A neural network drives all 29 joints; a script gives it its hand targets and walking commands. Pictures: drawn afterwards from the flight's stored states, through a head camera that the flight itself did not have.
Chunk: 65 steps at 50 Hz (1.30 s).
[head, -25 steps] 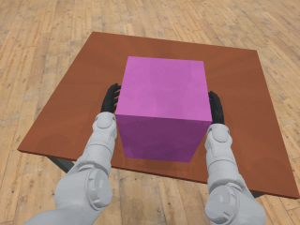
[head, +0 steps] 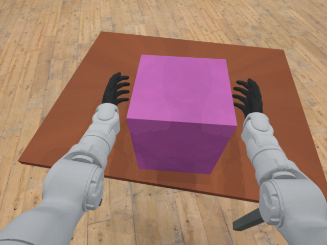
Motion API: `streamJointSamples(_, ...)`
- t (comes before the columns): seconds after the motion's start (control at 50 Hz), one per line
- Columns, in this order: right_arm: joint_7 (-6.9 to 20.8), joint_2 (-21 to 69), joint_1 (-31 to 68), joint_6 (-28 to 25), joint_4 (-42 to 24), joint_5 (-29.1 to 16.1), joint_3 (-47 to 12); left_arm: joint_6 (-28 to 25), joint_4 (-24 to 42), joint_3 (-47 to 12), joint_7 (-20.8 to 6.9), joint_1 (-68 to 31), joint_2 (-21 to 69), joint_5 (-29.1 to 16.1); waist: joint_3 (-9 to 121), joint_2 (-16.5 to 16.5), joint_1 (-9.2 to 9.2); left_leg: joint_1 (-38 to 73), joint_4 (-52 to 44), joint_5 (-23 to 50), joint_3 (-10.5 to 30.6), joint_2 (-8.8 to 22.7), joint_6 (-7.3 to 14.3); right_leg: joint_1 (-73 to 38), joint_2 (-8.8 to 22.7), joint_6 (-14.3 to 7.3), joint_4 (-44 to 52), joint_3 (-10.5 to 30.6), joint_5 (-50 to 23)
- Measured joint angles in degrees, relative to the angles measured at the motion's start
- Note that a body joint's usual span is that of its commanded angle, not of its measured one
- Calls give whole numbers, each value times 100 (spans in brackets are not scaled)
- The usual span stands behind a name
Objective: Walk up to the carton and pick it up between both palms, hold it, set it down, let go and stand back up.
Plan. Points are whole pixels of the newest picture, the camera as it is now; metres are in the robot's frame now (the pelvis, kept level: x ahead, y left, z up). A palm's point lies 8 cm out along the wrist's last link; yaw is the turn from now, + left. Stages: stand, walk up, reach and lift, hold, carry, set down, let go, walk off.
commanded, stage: set down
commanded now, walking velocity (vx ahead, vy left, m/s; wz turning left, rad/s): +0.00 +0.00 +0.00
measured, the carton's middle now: (178, 118) +0.44 -0.03 +0.04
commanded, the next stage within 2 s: none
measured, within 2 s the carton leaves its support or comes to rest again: neither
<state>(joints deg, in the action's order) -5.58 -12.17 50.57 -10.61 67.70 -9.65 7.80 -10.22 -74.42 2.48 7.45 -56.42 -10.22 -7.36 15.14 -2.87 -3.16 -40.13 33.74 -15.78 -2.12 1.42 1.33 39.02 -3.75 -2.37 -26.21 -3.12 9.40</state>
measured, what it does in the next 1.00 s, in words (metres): stands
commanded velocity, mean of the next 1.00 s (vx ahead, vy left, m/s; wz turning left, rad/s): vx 0.00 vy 0.00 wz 0.00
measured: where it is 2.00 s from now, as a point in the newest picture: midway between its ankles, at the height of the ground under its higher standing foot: outside the picture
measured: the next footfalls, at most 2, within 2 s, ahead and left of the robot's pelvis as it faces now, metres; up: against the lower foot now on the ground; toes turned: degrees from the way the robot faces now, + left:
none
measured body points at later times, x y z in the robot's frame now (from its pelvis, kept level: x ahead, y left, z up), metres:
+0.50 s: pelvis -0.04 -0.02 +0.01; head +0.01 -0.01 +0.45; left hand +0.46 +0.14 +0.17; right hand +0.43 -0.22 +0.17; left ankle -0.02 +0.09 -0.73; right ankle +0.01 -0.10 -0.73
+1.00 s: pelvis -0.02 -0.03 +0.02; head -0.01 -0.01 +0.47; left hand +0.43 +0.15 +0.14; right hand +0.40 -0.22 +0.15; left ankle -0.02 +0.09 -0.73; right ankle +0.01 -0.10 -0.73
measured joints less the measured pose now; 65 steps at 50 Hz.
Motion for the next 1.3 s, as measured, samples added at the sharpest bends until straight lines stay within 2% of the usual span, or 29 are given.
streamJointSamples(0.1,107,-341,241,543,-58,-517,-262,615,386,-279,-34,-91,-142,-428,-89,71,-47,248,-92,76,34,-22,13,-235,9,-19,59,-9,-55)
streamJointSamples(0.18,164,-480,478,962,-122,-666,-314,981,452,-415,-95,-353,-227,-599,-137,175,-97,413,-214,184,26,-52,4,-348,35,-42,73,4,-109)
streamJointSamples(0.3,164,-426,929,1497,-100,-555,-280,1317,122,-495,-91,-934,-407,-711,-205,361,-187,581,-424,374,-36,-118,-20,-364,97,-82,-14,66,-155)
streamJointSamples(0.42,29,-210,1196,1930,-196,-336,-116,1599,-162,-654,-39,-1357,-611,-950,-225,430,-243,572,-561,527,-7,-155,-63,-295,130,-128,-29,44,-210)
streamJointSamples(0.54,-228,55,1193,2262,-586,-58,171,1874,-18,-703,-42,-1437,-813,-1063,-185,422,-301,522,-648,613,98,-156,-119,-276,127,-177,60,-48,-262)
streamJointSamples(0.64,-400,138,1149,2489,-858,-40,289,2142,287,-627,-84,-1371,-948,-995,-174,434,-361,608,-728,641,187,-141,-160,-408,103,-209,192,-118,-290)
streamJointSamples(0.8,-551,16,1028,2573,-872,-429,-52,2329,696,-320,-339,-978,-970,-567,-459,499,-423,1274,-957,642,253,-118,-187,-1118,59,-219,488,-140,-312)
streamJointSamples(0.94,-611,107,226,2386,-1164,-792,-450,2220,1340,-44,-551,133,-716,-167,-797,517,-376,2027,-1139,603,229,-122,-172,-1845,48,-196,632,-80,-265)
streamJointSamples(1.14,-531,342,-978,2213,-2281,-446,-223,2097,2410,-34,-344,1218,-488,-333,-985,448,-185,1991,-961,527,166,-135,-136,-1774,58,-174,423,-6,-197)
streamJointSamples(1.3,-523,374,-1425,2181,-2837,-365,-289,2181,2999,63,-442,1660,-386,-229,-1032,432,-123,2137,-1012,538,118,-153,-99,-1902,66,-134,464,65,-222)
